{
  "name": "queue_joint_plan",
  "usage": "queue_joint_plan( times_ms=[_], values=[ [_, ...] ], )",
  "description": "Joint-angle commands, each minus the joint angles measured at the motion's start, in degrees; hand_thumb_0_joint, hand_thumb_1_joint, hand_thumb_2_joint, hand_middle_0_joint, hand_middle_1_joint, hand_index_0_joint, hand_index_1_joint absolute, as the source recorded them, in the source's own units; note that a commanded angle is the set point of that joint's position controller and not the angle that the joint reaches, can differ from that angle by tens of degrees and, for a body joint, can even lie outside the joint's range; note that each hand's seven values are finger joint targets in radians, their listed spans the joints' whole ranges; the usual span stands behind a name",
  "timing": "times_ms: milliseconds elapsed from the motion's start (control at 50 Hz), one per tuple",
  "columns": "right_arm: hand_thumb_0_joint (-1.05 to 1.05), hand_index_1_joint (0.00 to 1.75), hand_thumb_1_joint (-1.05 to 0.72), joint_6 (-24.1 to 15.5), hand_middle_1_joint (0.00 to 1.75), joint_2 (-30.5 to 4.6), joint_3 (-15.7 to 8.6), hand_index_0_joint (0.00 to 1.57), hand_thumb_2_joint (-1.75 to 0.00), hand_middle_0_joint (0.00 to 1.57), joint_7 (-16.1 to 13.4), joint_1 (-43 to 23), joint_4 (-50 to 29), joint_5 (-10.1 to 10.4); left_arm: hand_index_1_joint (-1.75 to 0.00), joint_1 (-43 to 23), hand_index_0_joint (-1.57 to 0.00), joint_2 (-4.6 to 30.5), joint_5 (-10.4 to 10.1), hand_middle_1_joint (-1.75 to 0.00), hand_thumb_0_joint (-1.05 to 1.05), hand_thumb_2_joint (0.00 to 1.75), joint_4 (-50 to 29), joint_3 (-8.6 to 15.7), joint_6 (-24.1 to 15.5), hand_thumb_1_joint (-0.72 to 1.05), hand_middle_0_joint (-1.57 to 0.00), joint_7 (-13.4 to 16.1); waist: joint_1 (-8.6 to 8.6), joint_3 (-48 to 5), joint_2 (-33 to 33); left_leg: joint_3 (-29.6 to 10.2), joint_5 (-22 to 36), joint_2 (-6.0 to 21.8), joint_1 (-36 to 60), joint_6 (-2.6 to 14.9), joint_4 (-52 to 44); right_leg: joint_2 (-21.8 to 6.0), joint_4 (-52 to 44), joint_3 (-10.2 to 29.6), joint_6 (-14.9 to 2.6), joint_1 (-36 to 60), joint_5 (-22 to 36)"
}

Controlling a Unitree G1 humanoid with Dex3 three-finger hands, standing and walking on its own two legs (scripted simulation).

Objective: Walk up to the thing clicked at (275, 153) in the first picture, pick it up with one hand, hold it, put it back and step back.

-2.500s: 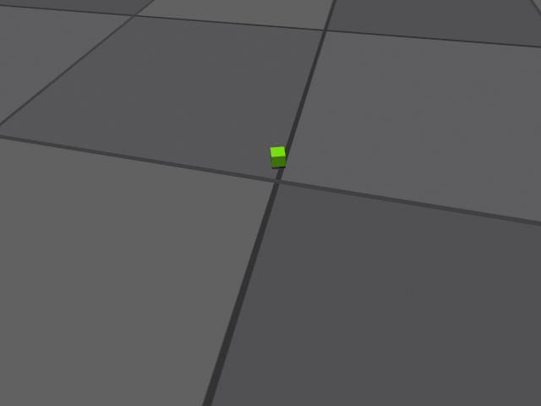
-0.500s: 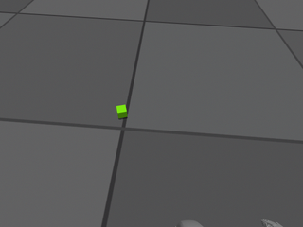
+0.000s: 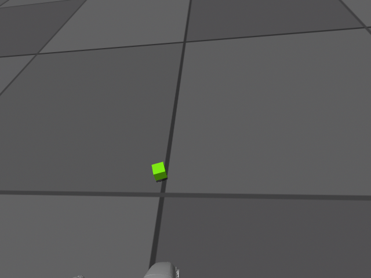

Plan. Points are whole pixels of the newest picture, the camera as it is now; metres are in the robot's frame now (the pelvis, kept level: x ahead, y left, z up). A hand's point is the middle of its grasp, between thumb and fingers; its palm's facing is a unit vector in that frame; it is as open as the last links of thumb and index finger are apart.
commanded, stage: walk up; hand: left
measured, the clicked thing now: (159, 171) +0.81 +0.31 -0.74
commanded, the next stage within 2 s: none
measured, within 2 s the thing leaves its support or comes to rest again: neither
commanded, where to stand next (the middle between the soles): +0.43 +0.06 m, yaw +1 degrees
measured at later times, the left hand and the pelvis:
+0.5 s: hand (84, 242) +0.23 +0.34 -0.15, palm faces -0.01 -0.95 -0.32, open 7.4 cm; pelvis +0.19 +0.07 +0.00, yaw +2 degrees
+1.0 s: hand (100, 188) +0.38 +0.32 -0.12, palm faces -0.02 -0.90 -0.44, open 7.4 cm; pelvis +0.32 +0.05 +0.00, yaw +1 degrees
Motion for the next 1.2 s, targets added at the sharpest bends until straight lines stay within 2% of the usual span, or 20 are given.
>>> queue_joint_plan(
  times_ms=[0,160,240,260,280,300,320,400,540,640,700,720,740,780,880,1020,1080,1100,1140,1180],
  values=[
    [0.00,0.30,-0.90,-0.14,0.30,-9.84,-3.79,0.20,-0.90,0.20,0.41,3.76,-2.79,-0.22,-0.30,0.71,-0.20,16.91,0.18,-0.30,0.00,0.90,-4.76,5.80,-1.99,0.90,-0.20,1.35,-0.38,-0.30,-11.07,0.13,4.70,1.45,-4.09,-2.04,-8.65,-12.14,-16.78,10.59,-8.67,-0.43,-8.93],
    [0.00,0.30,-0.90,-1.80,0.30,-8.39,-3.65,0.20,-0.90,0.20,1.28,-5.58,-5.49,-1.02,-0.30,4.84,-0.20,18.23,0.23,-0.30,0.00,0.90,-4.39,5.87,-1.51,0.90,-0.20,1.36,2.28,-0.22,-10.89,3.33,7.72,1.74,1.37,-1.03,-26.02,-13.64,-10.91,8.24,-8.55,1.76,-1.74],
    [0.00,0.30,-0.90,-2.74,0.30,-11.13,-4.76,0.20,-0.90,0.20,0.45,3.73,-2.56,-1.13,-0.30,4.21,-0.20,16.69,0.32,-0.30,0.00,0.90,-5.25,4.58,-0.91,0.90,-0.20,1.72,-3.89,-6.18,-2.70,4.39,5.35,-1.62,21.02,2.03,-32.93,-10.77,6.99,4.45,-5.50,-3.34,10.77],
    [0.00,0.30,-0.90,-3.11,0.30,-14.92,-6.12,0.20,-0.90,0.20,-0.32,10.60,-1.07,-1.94,-0.30,6.56,-0.20,12.91,0.06,-0.30,0.00,0.90,-5.47,3.24,-0.74,0.90,-0.20,1.76,-6.61,-10.91,8.61,-5.59,-3.07,4.62,29.74,4.65,-37.73,-5.82,24.03,0.75,-2.81,-8.96,8.62],
    [0.00,0.30,-0.90,-3.46,0.30,-18.59,-6.74,0.20,-0.90,0.20,-0.94,10.27,-3.07,-1.90,-0.30,9.35,-0.20,8.76,-0.69,-0.30,0.00,0.90,-5.69,2.21,-0.55,0.90,-0.20,1.63,-4.92,-11.35,17.37,-29.23,-4.37,17.40,37.28,8.70,-42.25,2.92,34.16,0.60,0.56,-23.68,-17.27],
    [0.00,0.30,-0.90,-3.17,0.30,-19.09,-6.98,0.20,-0.90,0.20,-1.00,9.36,-3.40,-0.09,-0.30,8.56,-0.20,15.41,-0.37,-0.30,0.00,0.90,-3.77,3.68,0.22,0.90,-0.20,2.73,-5.25,-10.53,9.37,-35.00,-3.50,21.29,36.05,13.94,-43.83,0.99,39.12,3.64,-0.33,-25.82,-20.19],
    [0.00,0.30,-0.90,-2.83,0.30,-17.42,-6.82,0.20,-0.90,0.20,-1.23,8.43,-3.41,0.68,-0.30,6.04,-0.20,16.99,-0.03,-0.30,0.00,0.90,-3.58,3.66,0.23,0.90,-0.20,2.93,-5.21,-7.51,5.84,-31.66,3.91,20.60,32.86,14.90,-43.21,-0.46,42.29,5.79,-0.57,-26.94,-18.62],
    [0.00,0.30,-0.90,-3.51,0.30,-12.34,-4.18,0.20,-0.90,0.20,-1.97,2.92,-5.02,1.09,-0.30,8.60,-0.20,14.43,-0.93,-0.30,0.00,0.90,-1.49,3.37,0.83,0.90,-0.20,1.79,-0.99,-1.67,3.82,-7.45,25.41,11.08,19.13,7.37,-42.99,-2.95,34.47,8.03,0.38,-17.04,-7.50],
    [0.00,0.30,-0.90,-3.37,0.30,-13.00,-4.56,0.20,-0.90,0.20,-1.81,2.53,-7.20,0.29,-0.30,1.82,-0.20,12.62,0.13,-0.30,0.00,0.90,-3.60,3.51,1.07,0.90,-0.20,0.46,-2.41,0.79,5.01,-2.55,17.70,10.52,17.91,12.00,-45.47,-5.23,18.28,2.18,3.12,-17.65,-2.02],
    [0.00,0.30,-0.90,-2.20,0.30,-12.78,-4.41,0.20,-0.90,0.20,-1.36,1.38,-8.16,-0.03,-0.30,0.34,-0.20,11.62,0.23,-0.30,0.00,0.90,-3.36,3.84,-0.08,0.90,-0.20,0.55,-1.97,-0.67,5.14,-1.28,18.58,9.08,14.11,10.18,-39.70,-2.36,7.58,-0.55,1.80,-7.23,2.01],
    [0.00,0.30,-0.90,-1.33,0.30,-10.23,-3.51,0.20,-0.90,0.20,-1.20,0.26,-9.55,0.46,-0.30,7.85,-0.20,14.03,0.64,-0.30,0.00,0.90,-0.13,5.10,-0.94,0.90,-0.20,1.54,2.38,-5.43,-4.16,1.01,11.55,5.69,7.63,6.95,-26.14,-0.18,0.49,-0.25,0.64,9.88,4.40],
    [0.00,0.30,-0.90,-1.42,0.30,-7.03,-2.30,0.20,-0.90,0.20,-1.19,3.16,-9.44,0.73,-0.30,11.35,-0.20,16.73,1.08,-0.30,0.00,0.90,0.25,6.19,-1.41,0.90,-0.20,2.21,4.08,-8.70,-13.93,4.06,5.47,1.67,3.95,5.02,-13.40,-5.75,-5.19,7.53,-0.86,15.57,-1.48],
    [0.00,0.30,-0.90,-1.10,0.30,-3.86,-1.01,0.20,-0.90,0.20,-1.18,6.64,-9.35,0.56,-0.30,11.23,-0.20,20.95,1.21,-0.30,0.00,0.90,-1.37,6.95,-1.79,0.90,-0.20,2.93,2.96,-10.47,-21.84,5.04,-13.00,-4.70,-5.48,1.59,-2.73,-20.91,-10.15,31.03,-4.90,19.61,-5.16],
    [0.00,0.30,-0.90,0.31,0.30,-11.92,-3.27,0.20,-0.90,0.20,-2.52,5.24,-6.44,-0.19,-0.30,6.55,-0.20,21.61,0.04,-0.30,0.00,0.90,-2.58,6.42,-0.95,0.90,-0.20,2.91,2.31,-5.42,-14.94,-0.06,-16.76,-1.87,-7.93,0.97,3.49,-25.42,-12.15,38.98,-13.96,11.08,-11.23],
    [0.00,0.30,-0.90,0.71,0.30,-9.00,-2.66,0.20,-0.90,0.20,-1.86,6.00,-2.94,0.23,-0.30,1.83,-0.20,16.34,0.30,-0.30,0.00,0.90,-3.45,4.35,-0.93,0.90,-0.20,3.34,-0.39,-3.80,-12.69,-0.87,-6.49,-1.09,-1.70,-0.46,-2.23,-14.00,-8.20,12.85,-8.98,2.37,12.00],
    [0.00,0.30,-0.90,0.68,0.30,-6.81,-2.12,0.20,-0.90,0.20,-2.86,1.50,0.28,0.31,-0.30,-2.86,-0.20,15.16,0.58,-0.30,0.00,0.90,-3.48,3.22,1.29,0.90,-0.20,3.57,-0.24,-5.58,-15.26,3.76,3.40,-2.26,9.71,-2.54,-21.28,-12.43,-1.09,5.77,-8.08,-4.49,20.40],
    [0.00,0.30,-0.90,0.34,0.30,-8.43,-2.67,0.20,-0.90,0.20,-3.50,1.06,1.87,-0.10,-0.30,-5.39,-0.20,14.58,-0.18,-0.30,0.00,0.90,-3.35,2.53,2.88,0.90,-0.20,3.54,-1.73,-6.02,-12.20,4.07,9.29,-3.32,16.16,-0.58,-27.62,-11.56,3.87,6.61,-5.48,-9.85,9.75],
    [0.00,0.30,-0.90,0.09,0.30,-10.06,-2.87,0.20,-0.90,0.20,-3.63,0.45,1.75,-0.53,-0.30,-5.05,-0.20,13.56,-0.27,-0.30,0.00,0.90,-2.93,2.08,3.37,0.90,-0.20,3.52,-1.87,-5.70,-9.19,0.71,9.54,-1.13,16.95,0.44,-30.09,-10.75,5.48,6.78,-3.69,-12.28,4.03],
    [0.00,0.30,-0.90,-0.48,0.30,-14.60,-2.88,0.20,-0.90,0.20,-3.72,-4.45,0.26,-0.90,-0.30,-2.14,-0.20,10.45,-1.36,-0.30,0.00,0.90,-1.25,1.19,4.54,0.90,-0.20,3.66,1.14,-4.78,4.41,-21.57,1.74,14.02,8.84,6.84,-42.50,-0.33,15.40,1.46,0.82,-10.17,-16.31],
    [0.00,0.30,-0.90,-0.09,0.30,-15.24,-3.10,0.20,-0.90,0.20,-3.68,-9.59,0.47,-0.63,-0.30,-2.04,-0.20,14.58,-0.76,-0.30,0.00,0.90,2.32,2.52,5.28,0.90,-0.20,3.97,0.51,-2.33,6.14,-23.00,-7.65,14.70,-0.06,11.08,-44.84,-2.18,22.74,4.87,1.04,-4.48,-20.56]
  ],
)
